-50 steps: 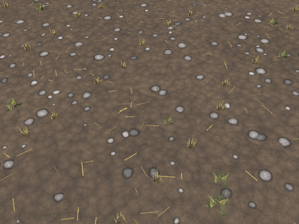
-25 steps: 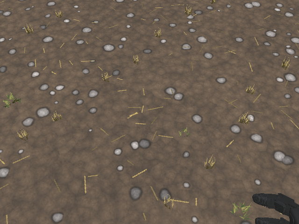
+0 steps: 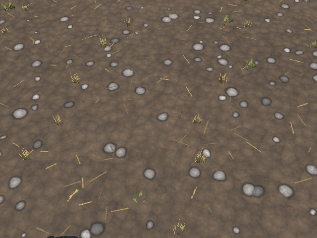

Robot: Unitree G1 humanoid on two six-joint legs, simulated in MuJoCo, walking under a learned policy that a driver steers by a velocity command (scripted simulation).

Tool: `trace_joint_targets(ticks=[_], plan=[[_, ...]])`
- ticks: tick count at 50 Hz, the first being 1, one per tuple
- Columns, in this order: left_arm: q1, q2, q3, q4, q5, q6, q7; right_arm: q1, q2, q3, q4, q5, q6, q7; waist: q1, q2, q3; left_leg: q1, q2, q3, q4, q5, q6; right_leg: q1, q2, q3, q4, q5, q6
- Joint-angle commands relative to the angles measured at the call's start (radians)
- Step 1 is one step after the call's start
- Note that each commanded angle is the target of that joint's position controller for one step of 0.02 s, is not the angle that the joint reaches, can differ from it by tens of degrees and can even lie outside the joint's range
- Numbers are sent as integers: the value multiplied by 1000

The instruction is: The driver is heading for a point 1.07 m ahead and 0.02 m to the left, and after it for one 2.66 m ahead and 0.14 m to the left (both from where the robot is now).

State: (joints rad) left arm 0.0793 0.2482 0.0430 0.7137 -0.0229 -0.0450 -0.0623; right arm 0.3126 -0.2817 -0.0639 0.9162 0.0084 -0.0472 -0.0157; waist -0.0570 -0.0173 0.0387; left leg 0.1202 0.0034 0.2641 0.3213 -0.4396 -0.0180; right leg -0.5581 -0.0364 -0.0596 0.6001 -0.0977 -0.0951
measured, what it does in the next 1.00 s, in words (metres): walks ahead: right foot, then left foot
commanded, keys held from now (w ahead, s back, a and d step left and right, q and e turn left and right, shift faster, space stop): w+e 0.06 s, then w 0.86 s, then w+q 0.08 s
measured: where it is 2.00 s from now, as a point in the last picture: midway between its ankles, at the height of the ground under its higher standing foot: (161, 119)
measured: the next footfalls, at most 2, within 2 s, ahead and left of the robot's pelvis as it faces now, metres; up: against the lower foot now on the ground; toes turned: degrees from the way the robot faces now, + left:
right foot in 0.02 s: +0.18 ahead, -0.09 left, +0.00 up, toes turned -4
left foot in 0.52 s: +0.51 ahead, +0.09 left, +0.00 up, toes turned -7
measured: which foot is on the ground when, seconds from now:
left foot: down 0.00-0.02, up 0.04-0.50, down 0.52-1.00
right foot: up 0.00-0.00, down 0.02-0.54, up 0.56-1.00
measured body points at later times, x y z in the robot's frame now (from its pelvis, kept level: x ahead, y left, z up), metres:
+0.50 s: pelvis +0.30 +0.00 +0.01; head +0.33 -0.01 +0.46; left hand +0.36 +0.29 -0.11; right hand +0.48 -0.26 -0.08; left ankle +0.47 +0.10 -0.71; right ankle +0.14 -0.09 -0.72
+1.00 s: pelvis +0.58 -0.02 +0.02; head +0.61 -0.03 +0.47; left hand +0.83 +0.17 -0.06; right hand +0.53 -0.30 -0.11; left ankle +0.47 +0.10 -0.72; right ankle +0.73 -0.19 -0.69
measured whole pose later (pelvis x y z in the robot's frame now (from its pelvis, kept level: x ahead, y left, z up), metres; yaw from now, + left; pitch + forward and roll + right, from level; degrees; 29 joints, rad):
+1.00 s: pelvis +0.58 -0.02 +0.02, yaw -7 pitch +2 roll +2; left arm 0.05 0.25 0.03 0.69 -0.01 -0.08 -0.03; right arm 0.37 -0.28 -0.04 0.91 0.02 -0.07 0.01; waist -0.10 -0.04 0.02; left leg 0.03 -0.05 0.02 0.24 -0.31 0.03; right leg -0.58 -0.07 0.02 0.53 0.02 -0.01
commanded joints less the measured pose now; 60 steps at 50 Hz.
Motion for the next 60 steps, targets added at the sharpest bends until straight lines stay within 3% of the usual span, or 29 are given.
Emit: trace_joint_targets(ticks=[1, 2, 3, 4, 5, 6, 7, 10, 16, 21, 24, 26, 27, 28, 29, 30, 32, 34, 38, 43, 49, 51, 52, 53, 54, 55, 56, 58, 60], plan=[[339, 244, 105, -2, -5, 2, 20, -44, -195, -37, -81, 1, 5, -19, 232, 43, -208, -229, 210, -37, 584, 1019, 71, 527, 55, 50, -69, -26, -106], [359, 361, 128, 3, -10, 3, 35, 61, -34, 13, -132, -35, -25, 3, 126, -229, -301, -719, 18, -80, 965, 68, 2, 926, -221, 583, -97, -112, -292], [383, 297, 106, -29, 1, -9, 34, -14, -86, 12, -148, -3, -74, 20, 173, -146, -452, -869, -59, -327, 1120, -155, 7, 1028, -319, 922, -272, -207, -372], [352, 228, 85, -19, 14, -17, 34, -116, -143, -5, -172, 39, -99, 33, 197, -85, -321, -955, 11, -367, 1107, -64, 37, 951, -290, 755, -299, -148, -299], [286, 189, 74, -25, 11, -24, 36, -131, -132, 2, -177, 40, -109, 32, 152, -9, -220, -929, 63, -355, 1014, 26, 53, 796, -250, 608, -296, -62, -253], [208, 150, 60, -38, 12, -25, 36, -132, -130, -1, -161, 18, -105, 25, 106, 38, -142, -866, 103, -340, 919, 74, 46, 637, -210, 494, -310, 58, -220], [163, 120, 48, -53, 25, -27, 40, -113, -139, -9, -152, 6, -92, 24, 73, 14, -115, -787, 130, -342, 869, 108, 38, 531, -182, 424, -334, 143, -208], [157, 146, 50, -47, 21, -37, 45, -77, -101, -5, -142, -11, -55, 24, 37, 0, -80, -716, 139, -313, 762, 168, -5, 389, -151, 323, -400, 258, -209], [230, 179, 54, -2, 13, -38, 66, -272, -58, 15, -195, -9, -55, 29, 111, -34, -20, -692, 91, -271, 337, 553, -30, 362, -74, 170, -429, 180, -129], [301, 188, 58, 51, 5, -28, 66, -367, -82, 11, -233, 2, -68, 50, 140, -54, 18, -743, 64, -290, 199, 534, 18, 527, -161, 232, -377, 128, -115], [291, 201, 65, 64, 6, -14, 75, -311, -111, 1, -226, 1, -74, 60, 95, -79, -5, -684, 43, -280, 170, 409, 65, 617, -195, 248, -293, 296, -83], [265, 187, 56, 56, 15, -3, 77, -95, -170, -31, -165, -4, -75, 51, -19, -65, -149, -363, 10, -241, 159, 422, 119, 565, -116, 187, -31, 528, -39], [282, 139, 34, 35, 34, -1, 80, 72, -232, -45, -141, -16, -73, 44, -72, 45, -302, -72, 182, -440, 191, 440, 183, 381, -46, 140, 270, 266, -5], [447, 34, 6, 33, 15, -23, 68, 129, -292, -62, -109, -13, -66, 51, 7, 345, -412, 262, 388, -930, 81, 207, 356, -28, 135, 128, 616, -424, 69], [381, 134, 21, 47, -2, -37, 66, 124, -189, -36, -114, 12, -65, 55, -46, 229, -371, 250, 369, -1016, -17, -14, 326, -156, 90, 234, 711, -480, 59], [261, 185, 35, 13, -19, -46, 63, 49, -148, -23, -128, 9, -64, 49, -49, 154, -219, 119, 339, -859, -36, -12, 276, -212, 36, 207, 713, -387, 49], [172, 171, 36, -10, 8, -51, 69, -65, -115, -9, -147, -12, -59, 48, 2, 57, -80, -137, 270, -673, -77, 209, 251, -154, -46, 156, 607, -245, 54], [216, 142, 36, -1, 11, -38, 68, -84, -92, 0, -144, -21, -64, 48, 49, 103, -77, -231, 224, -577, -120, 342, 248, -59, -80, 154, 539, -196, 63], [161, 102, 24, -23, 21, -22, 72, -56, -137, -12, -115, -7, -68, 37, 52, 82, -37, -272, 216, -463, -181, 488, 271, -107, -101, 122, 377, -102, 105], [5, 68, 10, -58, 16, -36, 59, 2, -157, -14, -85, 5, -51, 23, -3, 74, -7, -252, 160, -343, -191, 510, 220, -65, -68, 79, 67, 163, 112], [-128, 89, 14, -116, 7, -57, 28, 88, -172, -20, -34, 16, -18, 16, -25, 81, 30, -101, 235, -405, -99, 540, 206, -64, -26, 87, -92, 99, 78], [-57, 123, 28, -100, 9, -65, 27, 64, -194, -28, -36, 17, -9, 10, 28, 102, -7, -86, 241, -426, -18, 655, 188, 55, 0, 77, -126, 36, 56], [53, 153, 45, -69, 13, -68, 32, 40, -192, -26, -42, 18, -6, 9, 93, 95, -72, -118, 203, -400, 98, 769, 166, 225, 22, 53, -162, 50, 33], [215, 206, 68, -30, 24, -68, 42, 33, -151, -10, -56, 5, -9, 9, 164, 73, -202, -241, 145, -367, 304, 714, 133, 501, -39, 98, -113, 84, -9], [353, 303, 92, -16, 46, -62, 53, 105, -50, 20, -89, -8, -24, 13, 173, -117, -377, -594, 13, -293, 679, 351, 65, 909, -298, 430, -97, 43, -122], [381, 261, 82, -2, 36, -51, 51, 151, -44, 27, -80, 12, -40, 17, 166, -274, -481, -783, -48, -364, 890, -149, 45, 996, -410, 744, -231, -111, -204], [325, 189, 60, -8, 28, -48, 53, 81, -149, -4, -86, 38, -44, 19, 175, -164, -323, -868, 14, -405, 972, -108, 49, 875, -371, 645, -269, -212, -158], [200, 129, 40, -7, 25, -49, 54, -22, -140, -10, -112, 31, -37, 16, 125, -75, -123, -853, 91, -361, 918, 49, 47, 601, -293, 409, -343, -156, -107], [125, 99, 34, 0, 33, -63, 49, 10, -105, -17, -103, 24, -8, 13, 65, -103, -59, -752, 132, -367, 857, 132, 37, 440, -242, 268, -420, -75, -86]])
Velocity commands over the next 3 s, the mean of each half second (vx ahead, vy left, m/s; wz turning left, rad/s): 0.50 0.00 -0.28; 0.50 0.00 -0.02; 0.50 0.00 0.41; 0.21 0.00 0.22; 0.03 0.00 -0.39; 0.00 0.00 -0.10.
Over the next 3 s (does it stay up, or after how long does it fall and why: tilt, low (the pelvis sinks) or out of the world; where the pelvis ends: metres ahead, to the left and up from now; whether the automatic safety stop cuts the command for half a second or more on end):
stays up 1.07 0.01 0.02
